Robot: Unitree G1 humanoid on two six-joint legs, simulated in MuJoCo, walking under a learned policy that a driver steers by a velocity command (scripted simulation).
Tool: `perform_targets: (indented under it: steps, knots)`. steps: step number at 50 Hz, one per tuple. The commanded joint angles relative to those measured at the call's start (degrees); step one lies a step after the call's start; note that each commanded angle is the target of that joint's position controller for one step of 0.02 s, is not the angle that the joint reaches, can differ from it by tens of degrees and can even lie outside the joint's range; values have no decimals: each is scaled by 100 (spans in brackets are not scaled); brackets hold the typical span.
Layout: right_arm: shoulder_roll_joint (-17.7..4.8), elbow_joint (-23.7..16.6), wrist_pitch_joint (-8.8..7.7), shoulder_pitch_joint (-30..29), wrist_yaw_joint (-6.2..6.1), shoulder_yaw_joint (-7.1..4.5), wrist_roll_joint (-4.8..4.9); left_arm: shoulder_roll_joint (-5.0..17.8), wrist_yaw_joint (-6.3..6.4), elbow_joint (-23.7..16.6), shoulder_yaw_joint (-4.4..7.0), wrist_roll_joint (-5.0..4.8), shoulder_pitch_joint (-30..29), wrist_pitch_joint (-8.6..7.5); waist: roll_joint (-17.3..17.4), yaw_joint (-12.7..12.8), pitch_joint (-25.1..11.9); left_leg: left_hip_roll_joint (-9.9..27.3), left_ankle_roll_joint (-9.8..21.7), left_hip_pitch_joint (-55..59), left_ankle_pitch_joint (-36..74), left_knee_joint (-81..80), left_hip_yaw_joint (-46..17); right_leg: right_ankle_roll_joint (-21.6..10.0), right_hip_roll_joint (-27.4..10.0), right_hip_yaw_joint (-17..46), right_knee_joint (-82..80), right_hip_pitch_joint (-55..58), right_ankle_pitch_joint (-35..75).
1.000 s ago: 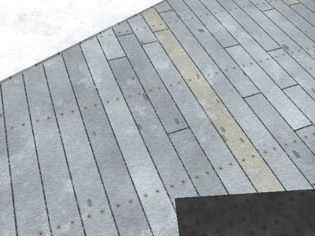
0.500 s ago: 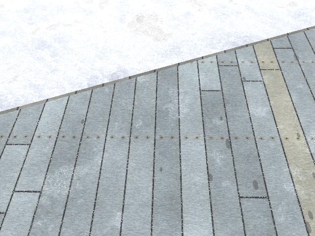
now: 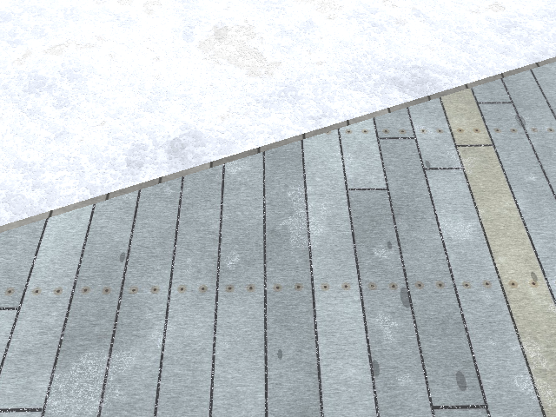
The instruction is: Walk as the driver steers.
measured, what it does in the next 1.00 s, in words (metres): steps on the spot, turning right: right foot, then left foot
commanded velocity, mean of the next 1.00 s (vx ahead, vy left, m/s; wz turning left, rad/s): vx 0.09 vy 0.00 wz -0.33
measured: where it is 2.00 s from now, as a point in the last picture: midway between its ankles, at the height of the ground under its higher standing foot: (349, 367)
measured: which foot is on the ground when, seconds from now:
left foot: down 0.00-0.18, up 0.20-0.64, down 0.66-1.00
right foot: up 0.00-0.16, down 0.18-0.66, up 0.68-1.00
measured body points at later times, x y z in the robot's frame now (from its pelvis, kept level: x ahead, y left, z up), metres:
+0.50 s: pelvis +0.03 -0.05 +0.01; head +0.06 -0.08 +0.46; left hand +0.24 +0.20 -0.08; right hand +0.11 -0.36 -0.11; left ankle +0.10 +0.11 -0.69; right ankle +0.02 -0.13 -0.74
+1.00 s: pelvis +0.08 -0.05 +0.01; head +0.09 -0.06 +0.45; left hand +0.32 +0.15 -0.09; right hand +0.02 -0.34 -0.12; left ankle +0.09 +0.10 -0.74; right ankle +0.04 -0.16 -0.73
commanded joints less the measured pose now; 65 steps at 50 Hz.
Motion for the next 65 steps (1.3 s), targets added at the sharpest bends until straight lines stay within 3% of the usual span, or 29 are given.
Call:
perform_targets:
  steps: [1,5,8,9,10,11,12,14,16,24,29,32,33,34,35,36,39,41,44,46,48,50,51,52,53,54,57,61,65]
  knots:
    - [-982,-306,-4,-335,-145,-293,42,523,-7,-354,173,4,228,91,838,31,-692,1785,1150,86,246,-1164,-960,-115,-137,-20,-78,618,284]
    - [-1096,-165,119,-307,-162,-343,134,510,-129,-536,213,5,43,103,793,-7,-640,1912,1021,531,366,-871,-836,-290,-28,-244,-782,756,116]
    - [-1033,-15,215,-237,-178,-351,282,588,-209,-442,298,44,446,65,594,219,-705,1564,443,486,201,61,-378,-638,293,-426,-2311,1624,1137]
    - [-790,50,233,26,-163,-303,202,1037,-151,-489,422,58,532,48,-425,99,-609,1027,-91,-79,-570,1247,168,-977,-331,644,-3084,2037,2424]
    - [-619,-245,223,-228,-165,-241,-16,1669,-73,-683,531,87,421,31,-1844,-2,-388,15,-689,-1751,-2705,2675,333,-2024,-1599,2612,-3312,2503,3839]
    - [-814,-340,204,-713,-194,-300,2,1467,-120,-706,475,252,632,-96,-1199,397,-738,-88,-653,-1944,-3161,3767,-642,-2494,-1723,2818,-3417,2348,3738]
    - [-895,-306,213,-649,-193,-345,130,1342,-131,-718,436,250,425,-216,-820,222,-748,32,-555,-2028,-2716,4108,-912,-2261,-1440,2315,-3375,2351,3568]
    - [-979,-105,236,-421,-269,-409,116,1042,-80,-832,374,19,-124,-276,-437,-6,-736,172,-529,-2141,-1922,3966,-1042,-1710,-1025,1800,-3243,2418,3263]
    - [-931,-84,213,-384,-274,-421,104,927,-17,-883,309,10,-146,-239,-456,-74,-883,64,-599,-1805,-1531,4029,-1025,-1661,-845,1632,-3196,2307,3680]
    - [-766,-65,155,-477,-189,-336,193,1074,66,-979,371,24,-75,-112,-651,96,-882,-44,-796,-1174,-1158,2183,-1102,-1684,-655,1897,-3112,2361,2930]
    - [-824,-21,99,-356,-95,-316,224,971,-16,-937,291,54,-209,-53,-723,155,-812,-25,-673,-388,-1297,1387,-969,-1678,-627,2146,-2897,2084,3174]
    - [-778,112,8,14,-13,-291,168,819,-5,-893,198,-17,-357,-27,-541,-128,-756,24,-407,606,160,-364,-901,-1303,-300,2112,-2628,1816,2717]
    - [-1038,105,-8,110,-26,-325,69,658,-2,-871,141,63,-193,-60,-124,-51,-851,605,-202,1163,900,-463,-1394,-994,-21,1873,-2321,1463,1911]
    - [-1422,44,17,-5,-60,-374,-1,463,-27,-857,85,177,152,-117,1050,311,-886,1480,320,1483,2311,-389,-2304,-662,735,1150,-1574,940,179]
    - [-1126,91,7,-139,-48,-272,-68,584,-18,-921,120,157,-44,-144,1511,227,-771,2017,1133,914,2082,-551,-2880,-393,813,751,-1337,852,-834]
    - [-901,59,-34,-189,-36,-200,-38,848,1,-848,182,134,-151,-140,1241,62,-749,1916,1245,923,1047,-777,-2883,-242,640,696,-837,848,-990]
    - [-1329,318,-55,326,-89,-321,216,838,-31,-853,246,32,-479,-121,1192,-267,-259,1689,1008,1381,-2109,-1303,-3084,-82,477,448,71,-344,-716]
    - [-1250,362,-35,437,-147,-303,260,655,-91,-825,205,-37,-555,-226,1109,-316,-3,1492,894,1457,-2301,-1481,-2854,-96,404,234,-162,-561,-461]
    - [-1207,394,-50,511,-159,-301,258,343,-150,-804,110,-30,-747,-428,1117,-409,-118,1238,815,1283,-1616,-1469,-2268,-187,405,-93,-1130,133,-129]
    - [-1297,416,-57,560,-118,-327,281,334,-193,-737,105,-50,-672,-513,1133,-367,-181,1200,870,990,-1357,-1419,-2066,-283,493,-258,-1815,809,84]
    - [-1334,421,-38,505,-71,-332,345,390,-213,-553,139,-68,-307,-551,1014,-130,-225,1177,837,529,-1343,-1218,-1919,-418,602,-451,-2648,1698,867]
    - [-1018,436,-67,526,-18,-216,313,525,-157,-318,218,-95,371,-534,825,223,-401,993,579,-300,-1459,-706,-1822,-579,511,-276,-2943,3029,979]
    - [-580,349,-115,323,33,-72,241,747,-86,-216,285,-89,1014,-531,308,547,-588,588,242,-1060,-1596,392,-1443,-783,-239,648,-3250,3894,541]
    - [-268,49,-229,152,27,22,268,1478,-85,-149,462,-2,1429,-516,-1244,634,-732,-43,-86,-2245,-2095,2030,-619,-1423,-1472,2551,-3894,4324,-798]
    - [-831,-2,-303,-48,-4,-121,384,1293,-126,-125,435,93,1483,-599,-890,743,-333,147,-49,-2796,-2548,3223,-1108,-1882,-1922,3357,-4235,3876,-1433]
    - [-1049,71,-326,131,22,-210,478,898,-135,-176,312,102,1183,-689,-688,510,43,324,96,-3092,-2074,3672,-1448,-1746,-1705,2937,-4271,3725,-1497]
    - [-924,245,-292,293,66,-242,361,479,-162,-247,181,58,657,-789,-490,239,289,540,121,-3068,-854,3643,-1530,-1255,-1149,1378,-4452,3449,365]
    - [-578,153,-211,166,147,-159,336,509,-140,-166,203,155,678,-826,-313,200,196,492,-184,-2798,136,3192,-1278,-1231,-882,161,-4567,3031,2086]
    - [-368,-247,-199,-565,252,-31,255,627,-84,-40,215,101,792,-825,-227,375,416,444,-243,-2163,1090,1792,-690,-1179,-772,-657,-4778,2545,2384]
